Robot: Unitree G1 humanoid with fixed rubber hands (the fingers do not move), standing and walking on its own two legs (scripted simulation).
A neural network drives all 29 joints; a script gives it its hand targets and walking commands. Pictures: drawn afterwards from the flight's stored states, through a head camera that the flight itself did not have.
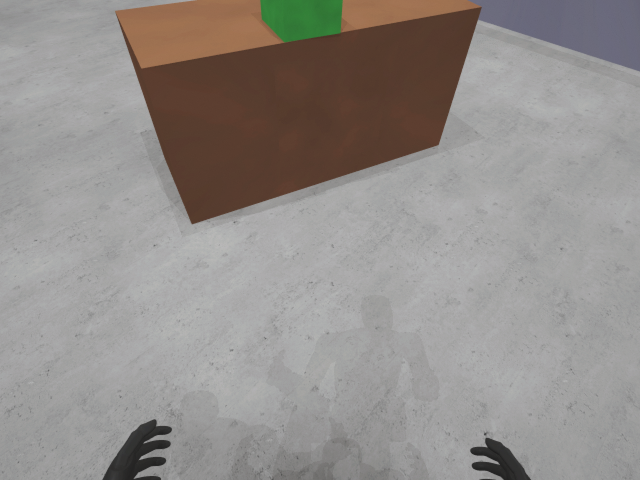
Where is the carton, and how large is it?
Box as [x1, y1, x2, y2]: [260, 0, 342, 41]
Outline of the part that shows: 260,0 262,19 283,41 340,32 342,0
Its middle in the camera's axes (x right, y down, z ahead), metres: -0.07 -0.82 +1.32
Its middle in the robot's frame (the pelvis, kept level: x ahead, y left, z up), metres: +1.55 +0.05 +0.01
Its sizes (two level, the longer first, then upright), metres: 0.221 0.214 0.170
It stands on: a pedestal, 0.68 m high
